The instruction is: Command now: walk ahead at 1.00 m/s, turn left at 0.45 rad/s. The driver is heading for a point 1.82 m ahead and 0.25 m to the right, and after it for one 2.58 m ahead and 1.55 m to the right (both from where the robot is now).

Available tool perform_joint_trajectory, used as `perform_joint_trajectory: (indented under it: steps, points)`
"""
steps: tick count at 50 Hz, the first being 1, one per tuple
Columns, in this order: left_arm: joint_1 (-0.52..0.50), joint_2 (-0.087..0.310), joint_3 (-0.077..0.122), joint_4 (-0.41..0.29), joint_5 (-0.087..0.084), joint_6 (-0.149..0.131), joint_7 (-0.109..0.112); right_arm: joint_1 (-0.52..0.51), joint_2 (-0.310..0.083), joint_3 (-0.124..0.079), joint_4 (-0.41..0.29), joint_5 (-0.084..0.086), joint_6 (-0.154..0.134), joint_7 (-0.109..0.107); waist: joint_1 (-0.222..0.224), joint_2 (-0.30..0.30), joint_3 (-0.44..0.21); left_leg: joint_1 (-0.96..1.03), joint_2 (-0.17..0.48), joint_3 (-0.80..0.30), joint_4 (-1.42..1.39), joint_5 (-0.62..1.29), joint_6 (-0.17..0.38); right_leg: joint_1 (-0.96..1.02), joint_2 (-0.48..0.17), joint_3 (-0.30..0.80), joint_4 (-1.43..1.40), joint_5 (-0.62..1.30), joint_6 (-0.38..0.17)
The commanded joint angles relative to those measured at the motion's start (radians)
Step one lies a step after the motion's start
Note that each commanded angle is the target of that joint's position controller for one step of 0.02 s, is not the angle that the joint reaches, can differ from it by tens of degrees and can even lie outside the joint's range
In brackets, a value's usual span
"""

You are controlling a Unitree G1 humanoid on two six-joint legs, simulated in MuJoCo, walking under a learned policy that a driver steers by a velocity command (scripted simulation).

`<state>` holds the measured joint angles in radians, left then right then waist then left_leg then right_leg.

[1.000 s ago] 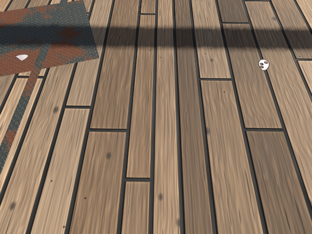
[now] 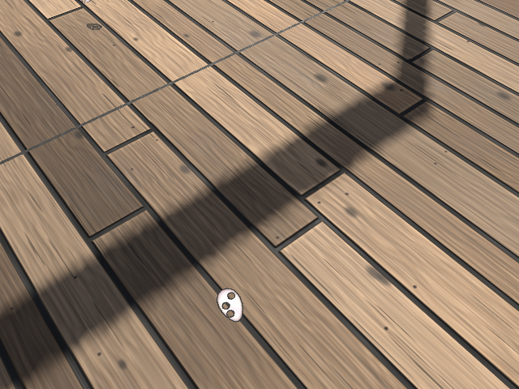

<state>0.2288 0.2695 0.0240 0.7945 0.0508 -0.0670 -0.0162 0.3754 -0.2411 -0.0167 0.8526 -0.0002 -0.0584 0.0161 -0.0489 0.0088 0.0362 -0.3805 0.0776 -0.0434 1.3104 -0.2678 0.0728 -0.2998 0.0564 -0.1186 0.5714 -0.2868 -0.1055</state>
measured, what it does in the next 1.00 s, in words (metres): walks ahead, turning right: left foot, then right foot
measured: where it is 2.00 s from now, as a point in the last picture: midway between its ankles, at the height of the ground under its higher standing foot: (329, 67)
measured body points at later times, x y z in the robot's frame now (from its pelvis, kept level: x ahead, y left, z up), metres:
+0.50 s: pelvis +0.48 +0.06 +0.01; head +0.49 +0.06 +0.46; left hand +0.57 +0.32 -0.11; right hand +0.50 -0.21 -0.13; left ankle +0.45 +0.12 -0.73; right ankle +0.45 -0.09 -0.62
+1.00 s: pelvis +0.95 -0.03 +0.00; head +0.97 -0.04 +0.45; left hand +1.02 +0.25 -0.12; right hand +1.11 -0.32 -0.05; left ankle +1.14 +0.12 -0.65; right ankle +0.89 -0.01 -0.73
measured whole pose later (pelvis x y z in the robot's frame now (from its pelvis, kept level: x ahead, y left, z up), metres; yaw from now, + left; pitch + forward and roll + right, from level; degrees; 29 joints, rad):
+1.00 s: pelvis +0.95 -0.03 +0.00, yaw -26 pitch +1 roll +0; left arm 0.48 0.29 0.07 0.91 0.00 -0.06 0.00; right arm -0.02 -0.22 0.03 0.61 -0.06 -0.07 0.02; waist 0.08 0.00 0.03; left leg -0.71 0.15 -0.11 1.04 -0.23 -0.07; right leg -0.09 0.24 0.10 0.38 -0.27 -0.21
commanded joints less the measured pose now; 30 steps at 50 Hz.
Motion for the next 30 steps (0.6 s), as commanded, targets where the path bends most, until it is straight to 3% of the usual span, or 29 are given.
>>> perform_joint_trajectory:
  steps: [1, 2, 4, 5, 8, 9, 11, 12, 13, 14, 15, 16, 17, 18, 19, 20, 22, 24, 25, 28, 30]
  points:
    - [0.078, 0.075, 0.030, -0.013, -0.023, -0.051, 0.007, 0.047, -0.085, -0.029, -0.030, -0.014, 0.031, 0.023, 0.019, -0.043, 0.000, -0.237, 0.073, -0.040, -0.023, 0.053, -0.003, 0.160, -0.292, 0.279, -0.401, 0.121, -0.039]
    - [0.086, 0.077, 0.032, 0.004, -0.036, -0.061, 0.005, -0.004, -0.071, -0.028, -0.045, -0.017, 0.041, 0.030, 0.018, -0.051, 0.034, -0.286, 0.084, -0.029, -0.050, 0.073, -0.008, 0.153, -0.283, 0.219, -0.434, 0.163, -0.024]
    - [0.100, 0.058, 0.027, 0.021, -0.039, -0.074, 0.002, -0.126, -0.061, -0.027, -0.086, -0.014, 0.044, 0.038, 0.030, -0.046, 0.085, -0.343, 0.070, 0.019, -0.130, 0.173, -0.007, 0.149, -0.221, 0.058, -0.465, 0.360, 0.029]
    - [0.102, 0.056, 0.026, 0.027, -0.036, -0.078, 0.001, -0.163, -0.044, -0.020, -0.103, -0.007, 0.041, 0.043, 0.031, -0.075, 0.087, -0.338, 0.055, 0.053, -0.195, 0.240, -0.002, 0.146, -0.196, -0.007, -0.470, 0.452, 0.045]
    - [0.159, 0.061, 0.014, 0.062, -0.039, -0.084, 0.008, -0.288, -0.037, -0.001, -0.150, -0.012, 0.020, 0.057, 0.043, -0.035, 0.115, -0.237, 0.001, 0.122, -0.483, 0.370, 0.029, 0.137, -0.175, -0.091, -0.511, 0.637, 0.042]
    - [0.200, 0.084, 0.013, 0.084, -0.047, -0.086, 0.015, -0.332, -0.036, 0.006, -0.166, -0.016, 0.015, 0.061, 0.051, -0.024, 0.127, -0.182, -0.030, 0.151, -0.577, 0.400, 0.041, 0.155, -0.201, -0.077, -0.545, 0.730, 0.024]
    - [0.220, 0.157, 0.018, 0.112, -0.058, -0.079, 0.032, -0.315, -0.066, 0.004, -0.156, -0.024, 0.011, 0.056, 0.013, -0.056, 0.092, -0.076, -0.102, 0.192, -0.668, 0.384, 0.060, 0.277, -0.243, -0.058, -0.507, 1.087, -0.001]
    - [0.213, 0.198, 0.025, 0.118, -0.054, -0.067, 0.042, -0.261, -0.092, -0.002, -0.141, -0.029, 0.012, 0.047, -0.025, -0.084, 0.043, -0.011, -0.136, 0.202, -0.679, 0.319, 0.066, 0.343, -0.260, -0.041, -0.424, 1.266, -0.007]
    - [0.187, 0.236, 0.033, 0.119, -0.039, -0.051, 0.047, -0.146, -0.130, -0.015, -0.114, -0.035, 0.013, 0.034, -0.094, -0.108, -0.029, 0.106, -0.157, 0.174, -0.685, 0.243, 0.077, 0.375, -0.277, -0.018, -0.260, 1.364, -0.016]
    - [0.147, 0.253, 0.039, 0.114, -0.019, -0.033, 0.049, 0.042, -0.179, -0.038, -0.057, -0.039, 0.017, 0.014, -0.184, -0.120, -0.125, 0.276, -0.155, 0.125, -0.694, 0.141, 0.094, 0.359, -0.282, 0.012, -0.021, 1.320, -0.031]
    - [0.112, 0.240, 0.040, 0.112, -0.013, -0.021, 0.045, 0.225, -0.229, -0.062, -0.005, -0.051, 0.020, -0.009, -0.274, -0.110, -0.196, 0.482, -0.104, 0.078, -0.743, 0.059, 0.108, 0.241, -0.230, 0.012, 0.287, 1.127, -0.038]
    - [0.158, 0.083, 0.009, 0.087, -0.007, -0.025, 0.029, 0.283, -0.330, -0.085, 0.009, -0.062, 0.014, -0.027, -0.203, 0.117, -0.274, 0.680, 0.169, -0.207, -0.721, -0.142, 0.091, -0.015, -0.092, 0.052, 0.725, 0.146, -0.046]
    - [0.321, 0.017, -0.007, 0.047, -0.087, -0.040, 0.015, 0.195, -0.357, -0.095, -0.021, -0.075, 0.002, -0.020, -0.049, 0.295, -0.429, 0.837, 0.359, -0.763, -0.961, -0.361, 0.177, -0.320, 0.028, 0.237, 0.982, -0.184, -0.035]
    - [0.170, 0.109, 0.006, 0.045, -0.075, -0.037, 0.025, 0.072, -0.257, -0.088, -0.036, -0.056, -0.005, -0.012, -0.068, 0.067, -0.238, 0.663, 0.294, -0.650, -1.066, -0.439, 0.136, -0.398, -0.067, 0.236, 0.952, -0.032, -0.055]
    - [0.124, 0.110, 0.011, 0.039, -0.073, -0.032, 0.021, 0.001, -0.187, -0.070, -0.033, -0.049, -0.018, -0.007, -0.032, 0.003, -0.095, 0.491, 0.278, -0.489, -1.083, -0.327, 0.123, -0.389, -0.108, 0.214, 0.890, 0.053, -0.050]
    - [0.116, 0.086, 0.008, 0.051, -0.063, -0.021, 0.017, -0.036, -0.146, -0.062, -0.021, -0.053, -0.028, -0.001, 0.007, -0.056, -0.021, 0.366, 0.245, -0.364, -1.111, -0.185, 0.096, -0.351, -0.148, 0.212, 0.841, 0.077, -0.041]
    - [0.139, 0.036, 0.005, 0.054, -0.042, 0.019, -0.004, -0.024, -0.085, -0.042, 0.012, -0.043, -0.047, -0.003, 0.061, -0.018, 0.030, 0.217, 0.188, -0.148, -1.142, -0.029, 0.041, -0.273, -0.190, 0.213, 0.801, 0.091, -0.017]
    - [0.084, 0.010, 0.004, 0.025, -0.039, 0.049, -0.022, -0.027, -0.092, -0.045, 0.034, -0.015, -0.067, 0.000, 0.087, 0.029, 0.062, 0.199, 0.162, -0.009, -1.187, 0.036, 0.000, -0.342, -0.218, 0.191, 0.763, 0.112, 0.004]
    - [0.026, 0.010, 0.005, 0.002, -0.040, 0.055, -0.028, -0.020, -0.089, -0.044, 0.037, -0.014, -0.074, 0.002, 0.077, 0.034, 0.080, 0.192, 0.142, 0.069, -1.202, 0.122, -0.026, -0.372, -0.219, 0.165, 0.729, 0.154, 0.011]
    - [-0.094, -0.006, -0.002, -0.046, -0.053, 0.055, -0.037, -0.005, -0.078, -0.039, 0.047, -0.022, -0.086, 0.006, 0.066, 0.057, 0.107, 0.208, 0.052, 0.263, -1.212, 0.436, -0.067, -0.399, -0.176, 0.068, 0.561, 0.313, 0.000]
    - [-0.171, 0.002, -0.007, -0.076, -0.049, 0.046, -0.046, 0.013, -0.089, -0.037, 0.051, -0.018, -0.087, -0.004, 0.059, 0.043, 0.124, 0.274, 0.053, 0.327, -1.212, 0.612, -0.069, -0.403, -0.151, 0.000, 0.399, 0.372, -0.022]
